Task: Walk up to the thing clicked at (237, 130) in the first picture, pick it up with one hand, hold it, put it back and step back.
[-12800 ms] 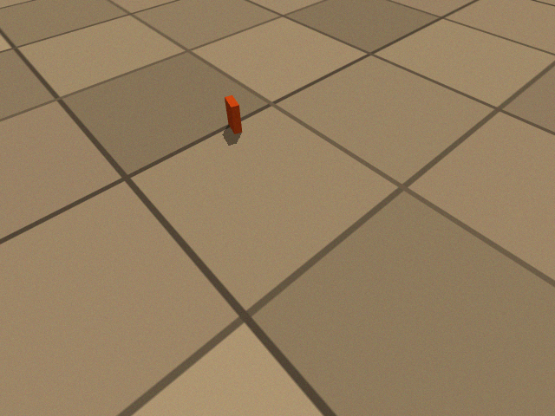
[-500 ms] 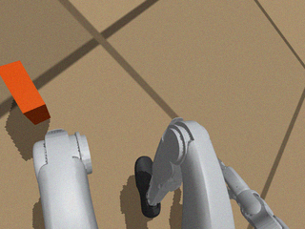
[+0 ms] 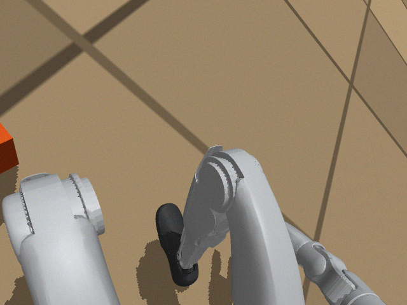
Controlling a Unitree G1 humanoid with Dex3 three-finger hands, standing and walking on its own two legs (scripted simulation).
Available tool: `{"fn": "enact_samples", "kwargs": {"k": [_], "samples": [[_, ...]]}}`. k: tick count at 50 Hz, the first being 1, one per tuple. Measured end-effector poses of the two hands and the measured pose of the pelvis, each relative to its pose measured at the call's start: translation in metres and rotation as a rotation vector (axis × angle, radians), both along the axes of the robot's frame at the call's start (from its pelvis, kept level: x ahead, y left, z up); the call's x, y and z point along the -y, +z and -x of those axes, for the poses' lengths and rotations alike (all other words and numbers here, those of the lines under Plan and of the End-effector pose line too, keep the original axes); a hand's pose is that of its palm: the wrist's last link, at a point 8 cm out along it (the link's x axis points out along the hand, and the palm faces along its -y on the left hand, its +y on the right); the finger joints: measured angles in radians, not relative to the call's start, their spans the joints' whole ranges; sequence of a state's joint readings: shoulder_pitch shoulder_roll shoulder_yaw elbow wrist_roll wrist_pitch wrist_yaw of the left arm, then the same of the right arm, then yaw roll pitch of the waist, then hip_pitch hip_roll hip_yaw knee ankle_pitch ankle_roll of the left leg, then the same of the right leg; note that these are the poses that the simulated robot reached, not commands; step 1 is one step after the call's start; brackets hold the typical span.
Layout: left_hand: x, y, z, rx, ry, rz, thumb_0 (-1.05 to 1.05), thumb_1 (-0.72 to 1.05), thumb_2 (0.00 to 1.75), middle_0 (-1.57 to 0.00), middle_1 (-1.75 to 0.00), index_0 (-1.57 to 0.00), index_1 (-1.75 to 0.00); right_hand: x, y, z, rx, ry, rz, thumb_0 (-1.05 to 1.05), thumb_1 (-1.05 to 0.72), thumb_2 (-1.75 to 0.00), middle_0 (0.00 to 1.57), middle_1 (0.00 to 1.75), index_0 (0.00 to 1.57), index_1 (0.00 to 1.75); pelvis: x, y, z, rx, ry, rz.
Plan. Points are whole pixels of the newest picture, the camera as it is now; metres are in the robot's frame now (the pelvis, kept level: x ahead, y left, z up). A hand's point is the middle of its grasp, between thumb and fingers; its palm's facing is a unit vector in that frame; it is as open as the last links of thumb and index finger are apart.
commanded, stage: close in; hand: left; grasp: from the side
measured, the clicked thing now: out of the picture +0.43 +0.28 -0.19
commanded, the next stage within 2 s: rest palm in 0.22 s
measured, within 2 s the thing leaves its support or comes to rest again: neither
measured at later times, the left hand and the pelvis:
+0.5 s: hand out of the picture +0.39 +0.28 -0.18, palm faces +0.32 -0.95 +0.01, open 17.3 cm; pelvis +0.00 +0.00 +0.00, yaw -1 degrees
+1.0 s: hand out of the picture +0.40 +0.27 -0.19, palm faces +0.33 -0.94 +0.01, open 15.0 cm; pelvis +0.00 +0.01 +0.00, yaw -2 degrees
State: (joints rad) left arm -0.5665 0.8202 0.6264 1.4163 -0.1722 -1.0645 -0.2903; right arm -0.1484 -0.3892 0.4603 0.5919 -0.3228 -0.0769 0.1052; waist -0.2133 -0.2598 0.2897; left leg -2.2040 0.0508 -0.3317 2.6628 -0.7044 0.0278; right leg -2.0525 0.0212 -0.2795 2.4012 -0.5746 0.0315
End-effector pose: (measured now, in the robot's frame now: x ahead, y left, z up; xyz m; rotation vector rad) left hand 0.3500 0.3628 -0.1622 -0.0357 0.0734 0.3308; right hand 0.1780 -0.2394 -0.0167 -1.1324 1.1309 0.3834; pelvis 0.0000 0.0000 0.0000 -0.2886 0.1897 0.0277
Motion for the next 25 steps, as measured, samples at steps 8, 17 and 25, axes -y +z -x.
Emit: {"fn": "enact_samples", "kwargs": {"k": [8,17,25], "samples": [[0.021,-0.001,0.003,0.002,-0.041,0.007,-0.02,-0.61,0.02,-0.06,-0.09,-0.08,-0.07,-0.001,0.003,0.010,-0.020,0.001,0.003,0.00,-0.92,-0.89,0.20,0.30,0.20,0.30,-0.002,0.000,0.003,0.014,-0.003,0.009],[0.040,-0.011,-0.005,0.035,-0.009,0.022,-0.02,-0.59,0.05,-0.05,-0.08,-0.07,-0.06,-0.005,0.007,0.009,-0.028,0.031,0.026,0.00,-0.91,-0.89,0.20,0.30,0.20,0.30,-0.002,-0.002,0.003,0.033,-0.013,0.019],[0.038,-0.020,-0.002,0.016,-0.005,-0.015,-0.02,-0.51,0.10,-0.05,-0.06,-0.05,-0.06,-0.007,0.001,0.005,-0.059,0.046,0.036,0.00,-0.89,-0.89,0.20,0.30,0.20,0.30,-0.003,-0.003,0.002,0.034,-0.016,0.028]]}}
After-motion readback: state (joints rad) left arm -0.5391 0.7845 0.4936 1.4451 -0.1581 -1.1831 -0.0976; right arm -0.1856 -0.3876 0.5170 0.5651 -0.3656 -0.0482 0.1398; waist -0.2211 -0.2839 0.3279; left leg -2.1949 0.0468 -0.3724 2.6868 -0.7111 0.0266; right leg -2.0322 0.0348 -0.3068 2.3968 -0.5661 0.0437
